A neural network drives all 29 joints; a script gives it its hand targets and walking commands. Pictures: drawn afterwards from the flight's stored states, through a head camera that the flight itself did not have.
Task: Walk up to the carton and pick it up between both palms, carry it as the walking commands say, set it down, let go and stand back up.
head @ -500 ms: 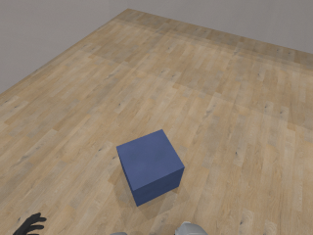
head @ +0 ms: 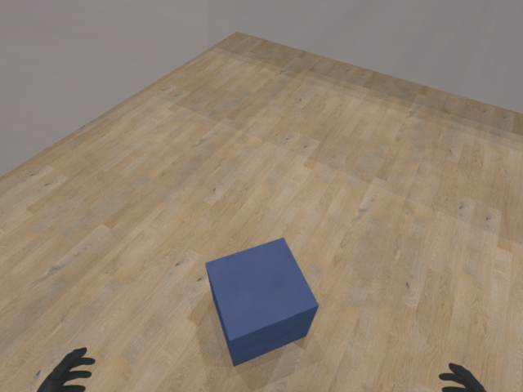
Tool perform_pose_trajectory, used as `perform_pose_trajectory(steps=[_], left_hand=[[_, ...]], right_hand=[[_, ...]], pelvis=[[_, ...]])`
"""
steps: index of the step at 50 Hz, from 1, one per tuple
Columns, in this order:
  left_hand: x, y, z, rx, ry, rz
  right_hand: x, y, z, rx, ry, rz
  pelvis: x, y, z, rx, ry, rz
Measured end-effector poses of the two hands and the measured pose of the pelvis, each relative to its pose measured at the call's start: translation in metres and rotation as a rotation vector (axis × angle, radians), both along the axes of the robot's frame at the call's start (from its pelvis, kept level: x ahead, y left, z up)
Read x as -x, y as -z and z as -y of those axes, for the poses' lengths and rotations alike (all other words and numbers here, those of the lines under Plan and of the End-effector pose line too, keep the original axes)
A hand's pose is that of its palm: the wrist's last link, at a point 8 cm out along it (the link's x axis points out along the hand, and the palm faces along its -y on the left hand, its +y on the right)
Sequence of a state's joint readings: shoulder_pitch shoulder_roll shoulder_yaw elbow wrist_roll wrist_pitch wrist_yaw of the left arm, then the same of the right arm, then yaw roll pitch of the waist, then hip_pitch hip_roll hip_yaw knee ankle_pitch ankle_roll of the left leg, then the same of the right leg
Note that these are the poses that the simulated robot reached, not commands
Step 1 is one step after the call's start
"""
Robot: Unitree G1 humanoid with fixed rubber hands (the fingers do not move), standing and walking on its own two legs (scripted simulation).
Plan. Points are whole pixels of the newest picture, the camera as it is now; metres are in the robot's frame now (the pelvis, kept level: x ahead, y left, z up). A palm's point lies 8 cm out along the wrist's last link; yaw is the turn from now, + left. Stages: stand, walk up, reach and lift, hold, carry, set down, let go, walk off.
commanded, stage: walk up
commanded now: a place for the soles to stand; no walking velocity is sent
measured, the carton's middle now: (258, 301) +0.50 +0.01 -0.62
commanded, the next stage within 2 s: none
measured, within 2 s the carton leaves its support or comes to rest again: neither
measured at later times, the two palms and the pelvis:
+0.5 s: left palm out of the picture +0.12 +0.23 -0.10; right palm out of the picture +0.09 -0.51 -0.07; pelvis +0.01 -0.12 -0.03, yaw +11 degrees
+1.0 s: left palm out of the picture -0.02 +0.14 -0.08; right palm (522, 310) +0.28 -0.46 -0.09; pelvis +0.05 -0.20 -0.01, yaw +23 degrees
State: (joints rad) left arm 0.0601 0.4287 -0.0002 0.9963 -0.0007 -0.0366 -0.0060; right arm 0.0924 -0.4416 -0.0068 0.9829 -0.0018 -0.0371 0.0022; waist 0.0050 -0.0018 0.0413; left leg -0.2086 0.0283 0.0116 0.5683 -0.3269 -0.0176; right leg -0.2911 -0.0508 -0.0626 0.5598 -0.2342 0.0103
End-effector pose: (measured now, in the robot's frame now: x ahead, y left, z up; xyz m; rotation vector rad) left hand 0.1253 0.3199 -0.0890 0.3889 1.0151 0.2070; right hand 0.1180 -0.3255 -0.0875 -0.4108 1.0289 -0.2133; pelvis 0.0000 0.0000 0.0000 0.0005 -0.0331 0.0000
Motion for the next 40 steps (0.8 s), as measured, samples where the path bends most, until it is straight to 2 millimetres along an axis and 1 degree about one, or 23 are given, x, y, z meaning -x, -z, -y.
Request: perform_pose_trajectory(steps=[5, 7, 9, 13, 16, 19, 21, 22, 24, 26, 28, 30, 32, 35, 40], left_hand=[[0.007, -0.002, -0.002, 0.004, -0.022, -0.033], [0.004, -0.004, -0.006, 0.004, -0.022, -0.034], [-0.005, -0.010, -0.010, -0.004, -0.029, 0.000], [-0.017, -0.019, -0.008, -0.020, -0.033, 0.064], [-0.024, -0.016, 0.005, -0.027, -0.029, 0.080], [-0.032, -0.010, 0.029, -0.030, -0.023, 0.110], [-0.032, -0.004, 0.049, -0.036, -0.024, 0.132], [-0.027, 0.001, 0.059, -0.038, -0.025, 0.131], [-0.010, 0.008, 0.078, -0.015, -0.054, 0.111], [0.013, 0.013, 0.095, 0.011, -0.101, 0.076], [0.035, 0.017, 0.108, 0.029, -0.149, 0.045], [0.056, 0.021, 0.117, 0.039, -0.195, 0.023], [0.072, 0.027, 0.122, 0.040, -0.240, 0.011], [0.090, 0.032, 0.136, 0.042, -0.294, -0.021], [0.110, 0.028, 0.162, 0.022, -0.354, -0.026]], right_hand=[[-0.003, -0.002, -0.004, -0.012, 0.001, -0.022], [0.002, -0.004, 0.002, 0.023, 0.007, -0.021], [0.018, -0.008, 0.019, 0.088, 0.015, -0.053], [0.055, -0.021, 0.067, 0.215, 0.016, -0.149], [0.072, -0.031, 0.104, 0.286, -0.005, -0.195], [0.074, -0.035, 0.142, 0.336, -0.034, -0.219], [0.067, -0.029, 0.167, 0.358, -0.060, -0.225], [0.060, -0.026, 0.176, 0.361, -0.066, -0.218], [0.041, -0.021, 0.185, 0.359, -0.076, -0.185], [0.018, -0.017, 0.183, 0.331, -0.107, -0.151], [-0.003, -0.014, 0.177, 0.291, -0.148, -0.124], [-0.021, -0.012, 0.171, 0.257, -0.187, -0.100], [-0.037, -0.008, 0.166, 0.235, -0.227, -0.072], [-0.059, -0.004, 0.160, 0.196, -0.274, -0.029], [-0.105, 0.001, 0.160, 0.129, -0.340, 0.026]], pelvis=[[-0.002, -0.006, 0.000, 0.001, -0.004, 0.002], [-0.002, -0.005, 0.003, -0.003, -0.027, -0.007], [-0.001, -0.003, 0.009, -0.005, -0.057, -0.019], [-0.001, 0.002, 0.029, -0.011, -0.094, -0.029], [-0.001, 0.009, 0.049, -0.012, -0.115, -0.034], [-0.003, 0.019, 0.075, -0.008, -0.134, -0.037], [-0.005, 0.029, 0.095, -0.001, -0.147, -0.034], [-0.005, 0.032, 0.104, 0.003, -0.156, -0.027], [-0.006, 0.032, 0.117, 0.000, -0.185, -0.013], [-0.007, 0.028, 0.127, -0.005, -0.208, 0.001], [-0.010, 0.024, 0.136, -0.010, -0.225, 0.008], [-0.014, 0.023, 0.142, -0.014, -0.241, 0.010], [-0.018, 0.027, 0.147, -0.017, -0.255, 0.007], [-0.023, 0.026, 0.160, -0.016, -0.276, 0.014], [-0.033, 0.025, 0.186, 0.006, -0.319, 0.017]])
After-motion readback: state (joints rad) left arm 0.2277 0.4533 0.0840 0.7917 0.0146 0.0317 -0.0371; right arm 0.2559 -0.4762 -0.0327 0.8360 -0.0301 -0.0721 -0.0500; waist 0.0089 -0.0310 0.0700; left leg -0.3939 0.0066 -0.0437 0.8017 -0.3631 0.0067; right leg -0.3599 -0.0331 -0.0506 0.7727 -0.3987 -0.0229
